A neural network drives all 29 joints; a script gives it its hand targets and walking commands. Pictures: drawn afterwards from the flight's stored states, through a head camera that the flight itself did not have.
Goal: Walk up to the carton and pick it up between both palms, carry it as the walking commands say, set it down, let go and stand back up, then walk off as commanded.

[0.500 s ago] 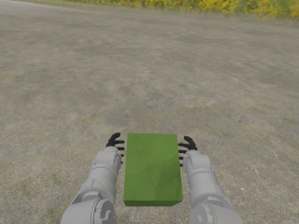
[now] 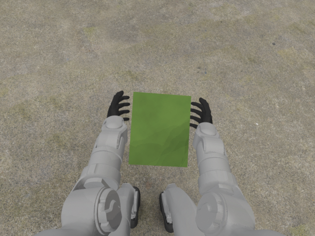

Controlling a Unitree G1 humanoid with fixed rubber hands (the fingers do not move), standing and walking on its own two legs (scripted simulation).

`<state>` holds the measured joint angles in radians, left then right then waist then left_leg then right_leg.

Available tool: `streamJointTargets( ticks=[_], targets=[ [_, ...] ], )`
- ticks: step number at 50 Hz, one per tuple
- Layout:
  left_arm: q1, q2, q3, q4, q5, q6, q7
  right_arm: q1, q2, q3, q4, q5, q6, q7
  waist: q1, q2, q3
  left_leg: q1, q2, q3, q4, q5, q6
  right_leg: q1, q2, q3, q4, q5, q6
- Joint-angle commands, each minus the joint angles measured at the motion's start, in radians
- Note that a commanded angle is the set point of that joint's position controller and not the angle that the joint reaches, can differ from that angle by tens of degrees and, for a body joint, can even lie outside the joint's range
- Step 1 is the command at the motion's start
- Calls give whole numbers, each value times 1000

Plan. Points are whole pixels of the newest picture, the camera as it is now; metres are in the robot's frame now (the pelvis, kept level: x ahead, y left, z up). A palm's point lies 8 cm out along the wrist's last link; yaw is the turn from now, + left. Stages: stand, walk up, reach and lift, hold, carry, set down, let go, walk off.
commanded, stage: set down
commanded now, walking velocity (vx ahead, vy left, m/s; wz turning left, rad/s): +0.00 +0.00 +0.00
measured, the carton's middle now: (158, 129) +0.39 -0.05 -0.12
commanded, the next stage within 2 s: none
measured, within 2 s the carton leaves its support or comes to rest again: neither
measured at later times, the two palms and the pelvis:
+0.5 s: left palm (124, 116) +0.44 +0.06 -0.12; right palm (196, 126) +0.40 -0.17 -0.12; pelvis +0.07 -0.01 -0.06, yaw -1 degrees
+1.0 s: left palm (128, 122) +0.46 +0.05 -0.20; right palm (193, 130) +0.41 -0.18 -0.20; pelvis +0.03 -0.02 -0.13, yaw -1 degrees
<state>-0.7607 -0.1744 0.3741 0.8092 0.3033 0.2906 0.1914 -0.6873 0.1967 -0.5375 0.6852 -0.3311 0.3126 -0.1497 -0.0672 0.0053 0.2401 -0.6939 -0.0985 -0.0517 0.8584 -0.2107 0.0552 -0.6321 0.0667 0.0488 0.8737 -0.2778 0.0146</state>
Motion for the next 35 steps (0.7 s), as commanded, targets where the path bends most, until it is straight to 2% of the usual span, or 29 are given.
streamJointTargets(
  ticks=[1, 2, 3, 4, 6, 7, 8, 9, 10, 11, 14, 15, 16, 17, 18, 19, 20, 21, 23, 25, 26, 27, 28, 29, 31, 32, 34, 35],
  targets=[
    [-660, -990, -447, -40, -147, -68, -266, -802, 896, 543, -51, 146, -89, 292, -50, 24, -1002, 442, 62, -228, -177, -425, -9, 41, 13, 43, -66, -104, -36],
    [-658, -981, -450, -53, -144, -74, -263, -791, 906, 558, -45, 149, -93, 296, -30, 22, -1006, 428, 56, -221, -164, -400, -8, 24, 13, 48, -57, -103, -37],
    [-659, -987, -455, -56, -147, -77, -259, -788, 895, 561, -46, 143, -97, 302, -42, 10, -1013, 423, 49, -224, -148, -403, -7, -11, 18, 45, -43, -113, -36],
    [-647, -975, -453, -59, -136, -83, -254, -781, 903, 569, -35, 150, -100, 305, -24, 17, -1010, 392, 48, -224, -132, -377, -6, -35, 23, 42, -20, -100, -34],
    [-617, -995, -486, -56, -140, -96, -252, -749, 918, 585, -38, 148, -112, 311, -44, 5, -1065, 390, 32, -228, -79, -318, -9, -97, 32, 35, 12, -88, -33],
    [-559, -1012, -507, -39, -138, -97, -252, -731, 919, 620, -79, 164, -120, 308, -43, 0, -1104, 407, 23, -213, -44, -220, -12, -107, 32, 37, 11, -48, -36],
    [-548, -1013, -531, -60, -141, -105, -250, -720, 927, 644, -98, 184, -128, 307, -31, 23, -1148, 404, 14, -194, -7, -128, -16, -119, 38, 39, 23, -15, -37],
    [-536, -1011, -544, -60, -147, -111, -247, -695, 929, 644, -88, 186, -132, 303, -44, 25, -1162, 387, 7, -192, 20, -77, -18, -149, 45, 34, 42, 5, -35],
    [-513, -1023, -570, -97, -150, -123, -239, -644, 945, 669, -83, 197, -134, 302, -28, 36, -1190, 377, -1, -179, 41, 23, -21, -140, 49, 38, 51, 64, -37],
    [-490, -1025, -598, -101, -157, -129, -236, -629, 956, 684, -106, 207, -140, 299, -47, 33, -1232, 378, -2, -178, 68, 66, -21, -155, 53, 34, 66, 87, -31],
    [-444, -1030, -644, -104, -171, -140, -233, -572, 966, 739, -142, 229, -146, 283, -51, 27, -1267, 289, -21, -144, 139, 173, -19, -147, 65, 36, 100, 160, -19],
    [-432, -1035, -666, -117, -178, -144, -233, -539, 977, 752, -144, 236, -147, 277, -65, 28, -1290, 273, -25, -141, 159, 204, -21, -148, 67, 38, 113, 193, -14],
    [-456, -1014, -683, -145, -193, -152, -232, -529, 977, 766, -143, 244, -148, 273, -60, 28, -1292, 243, -30, -136, 177, 214, -23, -157, 72, 39, 126, 206, -7],
    [-437, -1013, -691, -142, -192, -156, -229, -495, 987, 771, -124, 249, -148, 269, -61, 25, -1281, 213, -36, -134, 189, 223, -24, -157, 76, 39, 137, 225, -5],
    [-411, -1018, -689, -121, -190, -156, -226, -472, 984, 775, -119, 258, -150, 269, -49, 38, -1270, 190, -39, -132, 195, 232, -27, -174, 82, 39, 152, 239, -3],
    [-383, -1028, -701, -128, -198, -161, -222, -473, 968, 796, -147, 268, -156, 266, -50, 31, -1296, 184, -44, -133, 211, 263, -30, -180, 85, 40, 163, 264, 0],
    [-381, -1033, -715, -119, -207, -163, -217, -505, 954, 812, -169, 287, -166, 263, -39, 49, -1309, 181, -48, -131, 224, 268, -33, -203, 89, 39, 184, 258, 2],
    [-377, -1037, -729, -133, -216, -169, -213, -479, 949, 821, -179, 293, -170, 255, -50, 39, -1331, 168, -53, -135, 240, 316, -37, -194, 93, 37, 197, 308, 1],
    [-327, -1030, -735, -86, -221, -172, -202, -469, 910, 823, -170, 304, -180, 249, -49, 55, -1307, 150, -57, -137, 258, 329, -45, -262, 103, 31, 215, 299, 3],
    [-336, -1006, -747, -112, -236, -184, -193, -470, 884, 832, -187, 313, -187, 238, -54, 45, -1333, 133, -62, -138, 282, 336, -47, -280, 112, 27, 239, 308, 5],
    [-339, -1005, -755, -113, -242, -187, -187, -438, 879, 816, -163, 307, -185, 234, -76, 45, -1319, 120, -60, -139, 287, 335, -51, -293, 115, 20, 248, 308, 4],
    [-320, -995, -746, -90, -232, -188, -182, -444, 872, 814, -166, 314, -189, 230, -48, 58, -1296, 100, -62, -136, 290, 341, -52, -310, 116, 26, 250, 310, 4],
    [-334, -985, -756, -106, -245, -195, -182, -467, 865, 824, -197, 322, -194, 227, -57, 41, -1335, 93, -65, -135, 300, 318, -51, -296, 117, 25, 257, 300, 6],
    [-314, -992, -754, -83, -243, -193, -178, -476, 851, 823, -202, 326, -197, 226, -61, 48, -1331, 86, -67, -133, 309, 311, -53, -311, 119, 21, 268, 293, 5],
    [-355, -963, -765, -142, -255, -206, -171, -471, 843, 819, -197, 330, -199, 221, -68, 56, -1358, 75, -74, -131, 326, 325, -53, -316, 119, 21, 287, 312, 3],
    [-370, -953, -767, -139, -262, -208, -170, -483, 832, 822, -210, 332, -200, 217, -75, 45, -1364, 53, -75, -126, 340, 289, -52, -311, 120, 20, 297, 292, 4],
    [-373, -921, -740, -122, -246, -207, -161, -507, 806, 812, -204, 335, -202, 218, -50, 56, -1342, 42, -81, -119, 352, 261, -51, -366, 125, 14, 322, 255, 3],
    [-377, -913, -736, -111, -244, -208, -161, -513, 805, 802, -195, 335, -202, 216, -61, 49, -1327, 12, -80, -121, 362, 255, -47, -380, 123, 11, 333, 260, 5]
  ],
)
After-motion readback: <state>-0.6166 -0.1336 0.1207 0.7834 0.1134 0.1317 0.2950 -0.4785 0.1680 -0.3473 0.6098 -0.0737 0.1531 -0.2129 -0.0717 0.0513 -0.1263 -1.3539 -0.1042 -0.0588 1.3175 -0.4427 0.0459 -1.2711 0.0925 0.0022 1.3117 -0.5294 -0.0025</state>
